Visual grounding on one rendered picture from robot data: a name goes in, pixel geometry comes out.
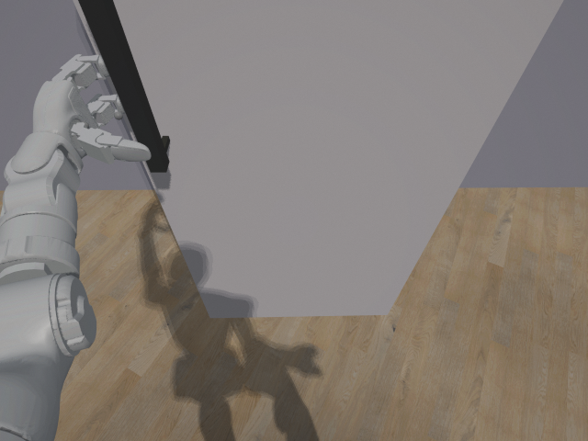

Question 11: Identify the left robot hand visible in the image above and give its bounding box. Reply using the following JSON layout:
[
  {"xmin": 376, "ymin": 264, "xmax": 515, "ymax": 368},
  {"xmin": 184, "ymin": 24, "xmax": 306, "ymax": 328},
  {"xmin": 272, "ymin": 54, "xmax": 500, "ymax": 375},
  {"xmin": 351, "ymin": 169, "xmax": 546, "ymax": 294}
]
[{"xmin": 33, "ymin": 54, "xmax": 152, "ymax": 164}]

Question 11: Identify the fridge door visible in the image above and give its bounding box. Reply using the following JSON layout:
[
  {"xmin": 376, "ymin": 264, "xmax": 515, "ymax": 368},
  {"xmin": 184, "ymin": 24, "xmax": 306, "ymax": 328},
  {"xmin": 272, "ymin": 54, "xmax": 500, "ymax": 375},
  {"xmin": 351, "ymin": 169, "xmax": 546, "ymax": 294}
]
[{"xmin": 73, "ymin": 0, "xmax": 564, "ymax": 318}]

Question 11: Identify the handle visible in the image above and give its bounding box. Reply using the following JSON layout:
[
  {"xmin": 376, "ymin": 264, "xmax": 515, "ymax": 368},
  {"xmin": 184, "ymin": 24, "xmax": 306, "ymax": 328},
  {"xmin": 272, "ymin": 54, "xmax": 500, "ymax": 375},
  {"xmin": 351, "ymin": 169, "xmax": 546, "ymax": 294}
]
[{"xmin": 78, "ymin": 0, "xmax": 170, "ymax": 173}]

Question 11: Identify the left robot upper arm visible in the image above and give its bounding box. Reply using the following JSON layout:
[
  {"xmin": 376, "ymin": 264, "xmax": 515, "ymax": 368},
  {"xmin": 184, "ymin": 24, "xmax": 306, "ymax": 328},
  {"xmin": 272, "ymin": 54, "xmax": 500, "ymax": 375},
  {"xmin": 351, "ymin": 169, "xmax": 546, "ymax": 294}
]
[{"xmin": 0, "ymin": 273, "xmax": 96, "ymax": 441}]

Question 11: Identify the left robot forearm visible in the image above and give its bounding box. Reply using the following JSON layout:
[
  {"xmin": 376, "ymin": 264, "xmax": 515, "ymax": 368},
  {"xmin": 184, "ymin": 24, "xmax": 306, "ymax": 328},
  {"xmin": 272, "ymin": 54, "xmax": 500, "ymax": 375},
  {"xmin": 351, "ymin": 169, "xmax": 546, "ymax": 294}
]
[{"xmin": 0, "ymin": 131, "xmax": 84, "ymax": 285}]

